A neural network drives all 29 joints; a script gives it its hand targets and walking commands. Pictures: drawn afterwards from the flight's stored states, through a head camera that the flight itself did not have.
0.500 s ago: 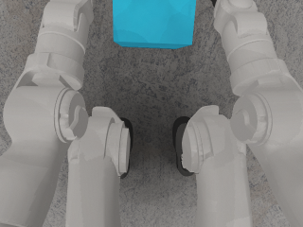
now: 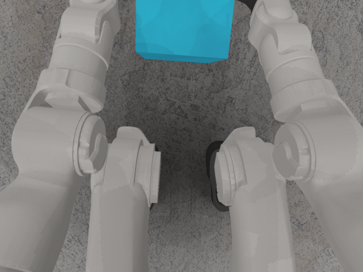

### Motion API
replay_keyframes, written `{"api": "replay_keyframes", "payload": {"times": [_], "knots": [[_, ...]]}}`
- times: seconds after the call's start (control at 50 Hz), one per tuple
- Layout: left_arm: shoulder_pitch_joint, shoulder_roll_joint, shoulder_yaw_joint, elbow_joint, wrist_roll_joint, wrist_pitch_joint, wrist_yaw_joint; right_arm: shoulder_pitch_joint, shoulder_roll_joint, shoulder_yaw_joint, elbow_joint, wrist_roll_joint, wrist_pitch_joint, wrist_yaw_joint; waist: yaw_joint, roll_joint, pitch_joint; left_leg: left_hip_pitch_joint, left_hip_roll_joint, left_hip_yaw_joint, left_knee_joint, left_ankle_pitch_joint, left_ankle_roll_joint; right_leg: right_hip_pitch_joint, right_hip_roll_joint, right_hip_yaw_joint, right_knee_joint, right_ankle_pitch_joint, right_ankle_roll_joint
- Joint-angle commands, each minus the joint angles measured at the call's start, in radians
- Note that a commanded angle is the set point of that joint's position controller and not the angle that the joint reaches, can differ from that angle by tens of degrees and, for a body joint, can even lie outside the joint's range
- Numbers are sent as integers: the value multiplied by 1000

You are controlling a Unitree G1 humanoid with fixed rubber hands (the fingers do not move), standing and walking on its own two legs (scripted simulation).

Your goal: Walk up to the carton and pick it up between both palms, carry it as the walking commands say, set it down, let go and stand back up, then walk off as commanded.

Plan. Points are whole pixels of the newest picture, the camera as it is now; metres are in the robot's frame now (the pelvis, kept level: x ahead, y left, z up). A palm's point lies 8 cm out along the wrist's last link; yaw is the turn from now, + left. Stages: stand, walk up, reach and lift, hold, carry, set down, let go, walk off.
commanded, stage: reach and lift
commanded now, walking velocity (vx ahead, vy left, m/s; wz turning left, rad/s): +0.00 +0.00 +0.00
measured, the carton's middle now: out of the picture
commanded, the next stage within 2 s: none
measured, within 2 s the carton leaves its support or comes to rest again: neither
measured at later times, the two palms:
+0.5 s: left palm out of the picture +0.56 +0.14 -0.10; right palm out of the picture +0.54 -0.10 -0.10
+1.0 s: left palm out of the picture +0.54 +0.13 -0.03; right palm out of the picture +0.52 -0.10 -0.04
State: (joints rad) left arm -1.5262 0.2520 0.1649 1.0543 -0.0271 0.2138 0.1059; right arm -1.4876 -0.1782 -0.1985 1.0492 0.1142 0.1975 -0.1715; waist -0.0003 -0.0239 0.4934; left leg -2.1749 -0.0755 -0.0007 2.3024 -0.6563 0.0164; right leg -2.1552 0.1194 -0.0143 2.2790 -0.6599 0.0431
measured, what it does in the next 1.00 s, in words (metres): rises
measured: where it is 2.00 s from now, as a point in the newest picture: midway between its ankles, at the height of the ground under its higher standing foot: (183, 187)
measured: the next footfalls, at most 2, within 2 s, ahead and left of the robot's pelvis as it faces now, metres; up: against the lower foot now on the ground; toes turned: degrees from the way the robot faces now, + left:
none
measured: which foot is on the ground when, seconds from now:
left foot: down 0.00-1.00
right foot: down 0.00-1.00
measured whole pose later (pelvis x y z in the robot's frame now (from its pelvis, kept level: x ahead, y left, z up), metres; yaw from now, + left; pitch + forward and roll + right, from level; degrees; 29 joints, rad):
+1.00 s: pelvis +0.00 +0.00 +0.07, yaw +1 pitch +41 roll -3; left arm -1.37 0.04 0.39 0.86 0.23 0.29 0.19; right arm -1.27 0.02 -0.44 0.74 -0.17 0.33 -0.23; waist -0.01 0.02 0.12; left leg -2.15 -0.14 -0.05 2.01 -0.56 -0.02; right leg -2.12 0.15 0.03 1.99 -0.58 0.07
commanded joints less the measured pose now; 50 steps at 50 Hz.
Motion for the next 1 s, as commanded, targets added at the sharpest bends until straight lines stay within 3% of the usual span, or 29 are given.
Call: {"api": "replay_keyframes", "payload": {"times": [0.0, 0.2, 0.32, 0.46, 0.68, 0.82, 0.98], "knots": [[-606, -1006, -288, -183, -98, -27, -264, -740, 986, 289, -305, 94, -50, 259, 12, 72, -1373, 680, -55, -9, -181, 546, 12, 541, 50, -38, -144, 502, -37], [-539, -1111, -157, -36, -4, 50, -285, -831, 991, 236, -350, -6, -2, 244, -16, 40, -1379, 607, -70, 13, -247, 396, 20, 540, 48, -61, -220, 371, -22], [-516, -1154, -150, -51, 25, 76, -284, -831, 1017, 234, -397, -39, 24, 249, -34, 50, -1468, 642, -77, 14, -278, 414, 16, 545, 49, -71, -253, 384, -15], [-478, -1177, -158, -97, 70, 82, -269, -752, 1062, 225, -372, -71, 45, 265, -22, 81, -1498, 683, -81, 15, -313, 450, 7, 500, 57, -74, -279, 395, -9], [-419, -1255, -247, -192, 61, 84, -242, -655, 1127, 291, -426, -79, 57, 259, -32, 102, -1675, 814, -89, 6, -359, 600, -17, 537, 75, -76, -325, 488, -8], [-356, -1286, -209, -129, 110, 78, -243, -614, 1125, 264, -412, -135, 51, 253, -44, 99, -1618, 758, -97, 11, -412, 554, -20, 532, 76, -68, -386, 464, -9], [-347, -1270, -175, -119, 121, 81, -243, -600, 1156, 255, -383, -140, 70, 244, -18, 49, -1594, 714, -100, 28, -474, 449, -12, 606, 73, -63, -453, 398, 1]]}}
